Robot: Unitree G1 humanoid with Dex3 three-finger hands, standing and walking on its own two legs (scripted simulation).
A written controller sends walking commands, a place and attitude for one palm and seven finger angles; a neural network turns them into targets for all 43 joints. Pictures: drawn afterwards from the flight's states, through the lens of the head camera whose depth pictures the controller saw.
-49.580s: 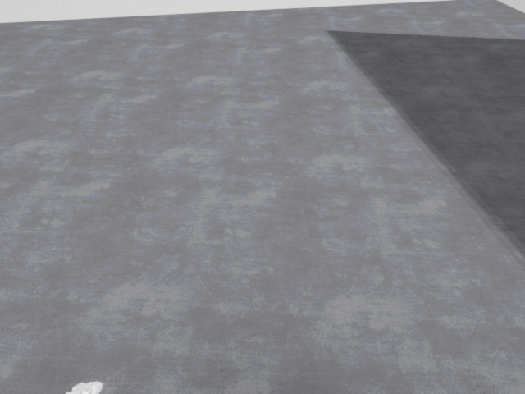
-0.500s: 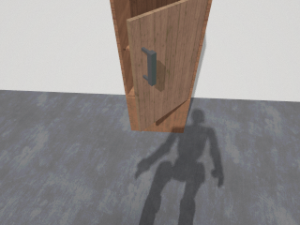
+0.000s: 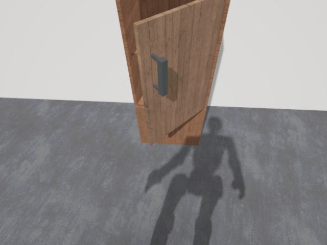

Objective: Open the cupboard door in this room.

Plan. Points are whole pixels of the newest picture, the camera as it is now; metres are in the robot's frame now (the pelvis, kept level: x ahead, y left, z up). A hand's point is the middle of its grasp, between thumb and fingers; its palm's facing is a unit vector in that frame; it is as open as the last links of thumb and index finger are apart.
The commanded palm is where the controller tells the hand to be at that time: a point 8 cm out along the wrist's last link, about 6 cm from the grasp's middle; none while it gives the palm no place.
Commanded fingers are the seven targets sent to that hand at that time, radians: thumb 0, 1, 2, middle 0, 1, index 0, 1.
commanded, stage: walk to a spot facing it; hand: left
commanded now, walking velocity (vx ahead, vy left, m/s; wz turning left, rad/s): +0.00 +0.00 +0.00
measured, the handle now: (158, 75) +0.61 +0.05 +0.07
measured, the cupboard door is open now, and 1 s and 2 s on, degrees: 45 45 45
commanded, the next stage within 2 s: none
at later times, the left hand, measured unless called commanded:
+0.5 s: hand out of the picture +0.07 +0.18 -0.18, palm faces -0.15 -0.95 -0.28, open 7.4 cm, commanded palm none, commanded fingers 0.00 0.90 0.90 -0.20 -0.30 -0.20 -0.30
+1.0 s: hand out of the picture +0.13 +0.19 -0.19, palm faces -0.36 -0.90 -0.24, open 7.4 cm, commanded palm none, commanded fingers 0.00 0.90 0.90 -0.20 -0.30 -0.20 -0.30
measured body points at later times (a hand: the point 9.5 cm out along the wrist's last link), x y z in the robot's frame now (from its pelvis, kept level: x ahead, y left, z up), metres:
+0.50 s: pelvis -0.01 -0.02 -0.03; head +0.03 -0.05 +0.42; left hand +0.08 +0.23 -0.16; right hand -0.01 -0.27 -0.19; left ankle +0.01 +0.13 -0.74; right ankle -0.03 -0.10 -0.75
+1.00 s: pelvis -0.01 +0.02 -0.02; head +0.05 +0.01 +0.43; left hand +0.15 +0.24 -0.17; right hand +0.00 -0.26 -0.14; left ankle +0.04 +0.15 -0.75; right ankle -0.05 -0.09 -0.71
